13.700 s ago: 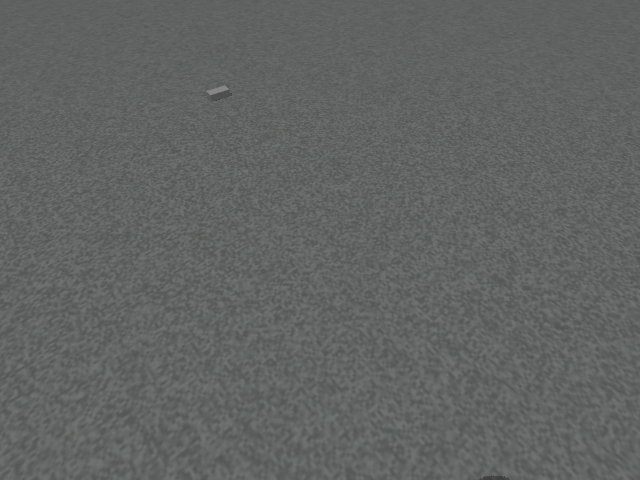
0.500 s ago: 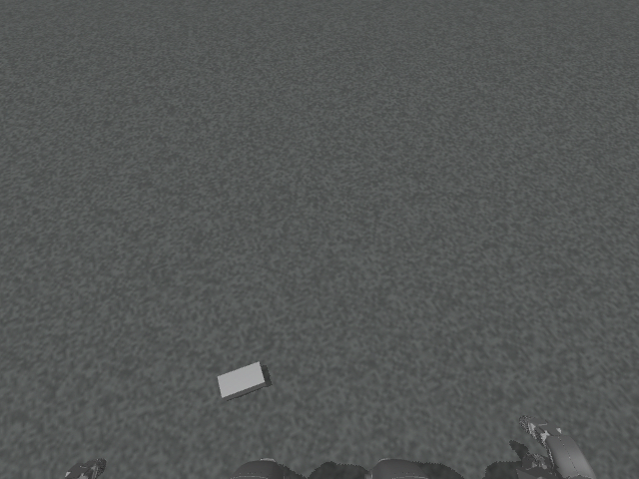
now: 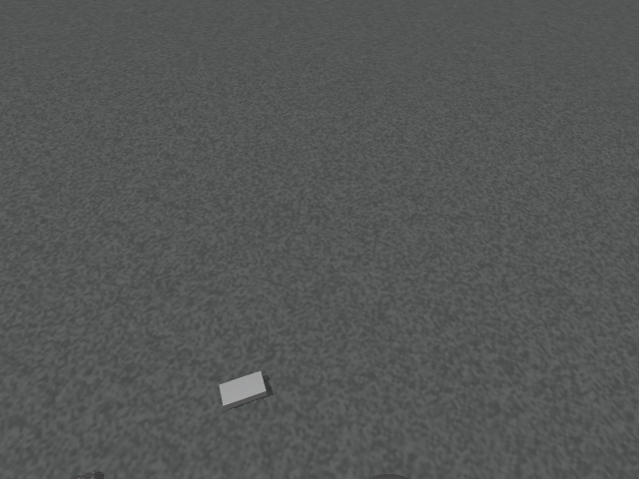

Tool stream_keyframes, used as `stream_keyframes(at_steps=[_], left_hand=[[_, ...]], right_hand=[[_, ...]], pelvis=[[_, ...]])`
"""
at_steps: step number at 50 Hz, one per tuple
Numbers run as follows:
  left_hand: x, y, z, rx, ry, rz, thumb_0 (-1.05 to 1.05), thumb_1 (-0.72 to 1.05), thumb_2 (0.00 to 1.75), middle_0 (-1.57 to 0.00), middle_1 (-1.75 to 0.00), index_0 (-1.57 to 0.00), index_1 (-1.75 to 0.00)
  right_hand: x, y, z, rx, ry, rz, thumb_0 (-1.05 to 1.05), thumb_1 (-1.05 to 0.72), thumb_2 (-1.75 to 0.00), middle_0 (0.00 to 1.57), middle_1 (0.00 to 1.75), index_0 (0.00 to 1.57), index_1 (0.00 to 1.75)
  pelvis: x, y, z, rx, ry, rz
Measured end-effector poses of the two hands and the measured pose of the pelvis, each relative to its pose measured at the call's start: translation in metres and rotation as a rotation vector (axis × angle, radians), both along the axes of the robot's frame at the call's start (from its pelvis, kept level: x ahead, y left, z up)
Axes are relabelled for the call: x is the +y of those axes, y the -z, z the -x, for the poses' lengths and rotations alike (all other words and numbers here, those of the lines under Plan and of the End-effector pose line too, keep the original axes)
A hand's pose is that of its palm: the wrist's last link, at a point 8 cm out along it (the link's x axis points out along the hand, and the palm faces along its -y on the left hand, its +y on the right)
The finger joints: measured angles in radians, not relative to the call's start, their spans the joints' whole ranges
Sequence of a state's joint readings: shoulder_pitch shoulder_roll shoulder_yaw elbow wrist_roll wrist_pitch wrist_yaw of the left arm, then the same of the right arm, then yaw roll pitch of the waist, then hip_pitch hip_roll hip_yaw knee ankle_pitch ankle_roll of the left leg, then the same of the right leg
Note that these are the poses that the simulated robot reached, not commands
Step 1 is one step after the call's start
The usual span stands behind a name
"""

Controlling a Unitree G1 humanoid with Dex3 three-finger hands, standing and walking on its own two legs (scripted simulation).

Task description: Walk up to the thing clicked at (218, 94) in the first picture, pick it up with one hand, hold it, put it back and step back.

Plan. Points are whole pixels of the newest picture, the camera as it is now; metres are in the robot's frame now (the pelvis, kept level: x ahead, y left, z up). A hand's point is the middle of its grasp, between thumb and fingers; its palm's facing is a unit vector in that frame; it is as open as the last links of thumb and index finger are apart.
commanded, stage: walk up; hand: left
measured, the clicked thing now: (243, 390) +0.45 +0.22 -0.74
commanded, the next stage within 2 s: stand in 1.04 s
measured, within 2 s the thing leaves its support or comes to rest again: neither
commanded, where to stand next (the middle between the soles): +0.06 +0.00 m, yaw -3 degrees
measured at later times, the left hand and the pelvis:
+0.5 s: hand out of the picture +0.08 +0.26 -0.14, palm faces -0.01 -0.94 -0.33, open 7.4 cm; pelvis -0.01 +0.00 +0.02, yaw -2 degrees
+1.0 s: hand out of the picture +0.08 +0.25 -0.14, palm faces -0.04 -0.94 -0.33, open 7.4 cm; pelvis +0.00 +0.00 +0.02, yaw -2 degrees
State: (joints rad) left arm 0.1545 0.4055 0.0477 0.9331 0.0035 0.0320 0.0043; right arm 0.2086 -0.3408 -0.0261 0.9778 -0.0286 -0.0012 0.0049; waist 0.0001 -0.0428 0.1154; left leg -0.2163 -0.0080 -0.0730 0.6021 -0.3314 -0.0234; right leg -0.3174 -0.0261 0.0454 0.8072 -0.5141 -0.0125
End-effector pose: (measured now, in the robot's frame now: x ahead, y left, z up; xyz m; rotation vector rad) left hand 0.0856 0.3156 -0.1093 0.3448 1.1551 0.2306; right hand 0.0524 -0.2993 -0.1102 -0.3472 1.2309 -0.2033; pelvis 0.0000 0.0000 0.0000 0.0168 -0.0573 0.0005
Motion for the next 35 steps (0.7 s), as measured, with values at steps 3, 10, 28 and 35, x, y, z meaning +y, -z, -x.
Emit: stream_keyframes(at_steps=[3,10,28,35], left_hand=[[-0.005,0.004,0.002,-0.010,0.004,0.018,0.00,0.90,0.89,-0.20,-0.30,-0.20,-0.30],[-0.020,-0.001,0.018,0.028,0.018,0.046,0.00,0.90,0.89,-0.20,-0.30,-0.20,-0.30],[-0.012,-0.011,0.012,0.040,0.001,0.051,0.00,0.90,0.89,-0.20,-0.30,-0.20,-0.30],[-0.011,-0.012,0.010,0.055,0.006,0.050,0.00,0.90,0.89,-0.20,-0.30,-0.20,-0.30]], right_hand=[[-0.003,-0.003,-0.003,-0.025,-0.004,0.006,0.01,-0.90,-0.90,0.21,0.30,0.21,0.30],[-0.007,-0.009,-0.020,-0.101,0.006,-0.002,0.01,-0.90,-0.90,0.20,0.30,0.21,0.30],[0.005,-0.013,-0.014,-0.051,0.014,-0.023,0.01,-0.90,-0.90,0.20,0.30,0.21,0.30],[0.006,-0.013,-0.010,-0.038,0.030,-0.026,0.01,-0.90,-0.90,0.20,0.30,0.21,0.30]], pelvis=[[-0.003,0.001,0.003,0.003,0.023,0.001],[-0.002,-0.006,0.011,-0.008,0.019,0.014],[0.005,-0.019,0.009,0.006,0.029,0.016],[0.006,-0.020,0.007,0.009,0.033,0.013]])
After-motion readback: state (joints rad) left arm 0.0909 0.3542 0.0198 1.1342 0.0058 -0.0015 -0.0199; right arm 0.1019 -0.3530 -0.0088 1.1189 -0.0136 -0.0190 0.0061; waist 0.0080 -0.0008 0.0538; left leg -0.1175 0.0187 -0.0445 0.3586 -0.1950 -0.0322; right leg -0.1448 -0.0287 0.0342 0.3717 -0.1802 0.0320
